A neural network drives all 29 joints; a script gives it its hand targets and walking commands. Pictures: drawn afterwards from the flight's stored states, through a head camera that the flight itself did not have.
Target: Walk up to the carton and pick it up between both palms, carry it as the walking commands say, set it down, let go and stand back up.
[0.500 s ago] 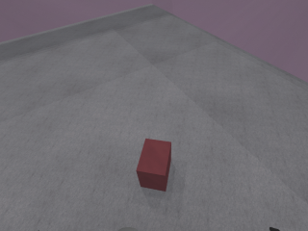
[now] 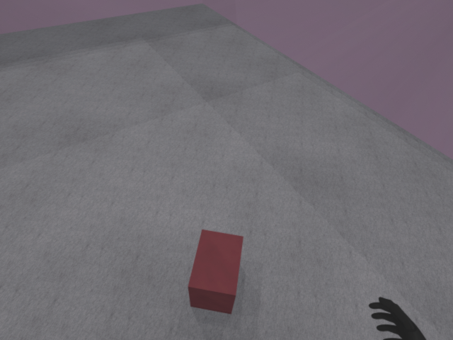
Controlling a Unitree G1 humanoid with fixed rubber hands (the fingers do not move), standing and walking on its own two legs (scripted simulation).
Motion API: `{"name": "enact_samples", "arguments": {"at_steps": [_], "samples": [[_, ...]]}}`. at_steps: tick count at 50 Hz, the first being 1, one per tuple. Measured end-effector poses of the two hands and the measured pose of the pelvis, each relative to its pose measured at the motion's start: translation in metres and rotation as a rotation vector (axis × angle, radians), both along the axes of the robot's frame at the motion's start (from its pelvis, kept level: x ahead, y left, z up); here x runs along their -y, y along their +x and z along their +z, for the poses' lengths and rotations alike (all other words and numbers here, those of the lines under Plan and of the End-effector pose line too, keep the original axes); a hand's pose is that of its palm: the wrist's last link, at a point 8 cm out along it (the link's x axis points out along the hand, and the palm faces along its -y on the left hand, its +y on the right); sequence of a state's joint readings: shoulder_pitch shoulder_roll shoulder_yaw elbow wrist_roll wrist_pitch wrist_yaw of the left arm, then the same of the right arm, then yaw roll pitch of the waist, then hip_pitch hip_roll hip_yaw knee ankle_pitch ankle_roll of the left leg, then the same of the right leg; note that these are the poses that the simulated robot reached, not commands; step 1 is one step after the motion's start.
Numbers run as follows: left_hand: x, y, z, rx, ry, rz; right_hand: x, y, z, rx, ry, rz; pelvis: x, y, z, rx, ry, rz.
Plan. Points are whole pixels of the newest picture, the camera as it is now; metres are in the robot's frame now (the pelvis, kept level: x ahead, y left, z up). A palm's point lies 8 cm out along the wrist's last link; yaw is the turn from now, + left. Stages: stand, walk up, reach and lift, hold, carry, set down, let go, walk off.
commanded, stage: walk up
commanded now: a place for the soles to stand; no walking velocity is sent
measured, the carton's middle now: (216, 272) +0.50 +0.00 -0.64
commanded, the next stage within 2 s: none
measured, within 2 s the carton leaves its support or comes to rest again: neither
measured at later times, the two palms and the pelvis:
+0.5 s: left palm (42, 338) +0.17 +0.30 -0.07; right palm out of the picture +0.13 -0.33 -0.07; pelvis +0.03 +0.00 +0.01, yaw -4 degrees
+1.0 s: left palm out of the picture +0.10 +0.39 -0.06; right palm out of the picture +0.12 -0.31 -0.08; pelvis +0.02 +0.04 +0.00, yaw -8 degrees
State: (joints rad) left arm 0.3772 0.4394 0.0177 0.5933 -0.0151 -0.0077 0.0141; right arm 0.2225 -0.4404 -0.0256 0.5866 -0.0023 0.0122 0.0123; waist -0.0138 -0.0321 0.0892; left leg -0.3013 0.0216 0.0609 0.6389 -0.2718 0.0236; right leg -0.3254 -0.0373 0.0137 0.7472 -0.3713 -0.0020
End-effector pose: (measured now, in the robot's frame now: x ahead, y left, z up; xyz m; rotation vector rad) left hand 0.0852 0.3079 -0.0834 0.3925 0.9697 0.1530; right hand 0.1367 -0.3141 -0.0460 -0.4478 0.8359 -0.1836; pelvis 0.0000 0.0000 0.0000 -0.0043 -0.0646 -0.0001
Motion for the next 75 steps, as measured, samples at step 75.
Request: {"name": "enact_samples", "arguments": {"at_steps": [75], "samples": [[-0.095, 0.17, 0.005, -0.023, -0.013, -0.234, -0.125, -0.044, -0.025, -0.113, 0.084, -0.339, -0.141, 0.071, 0.012, -0.016, 0.013, -0.27]]}}
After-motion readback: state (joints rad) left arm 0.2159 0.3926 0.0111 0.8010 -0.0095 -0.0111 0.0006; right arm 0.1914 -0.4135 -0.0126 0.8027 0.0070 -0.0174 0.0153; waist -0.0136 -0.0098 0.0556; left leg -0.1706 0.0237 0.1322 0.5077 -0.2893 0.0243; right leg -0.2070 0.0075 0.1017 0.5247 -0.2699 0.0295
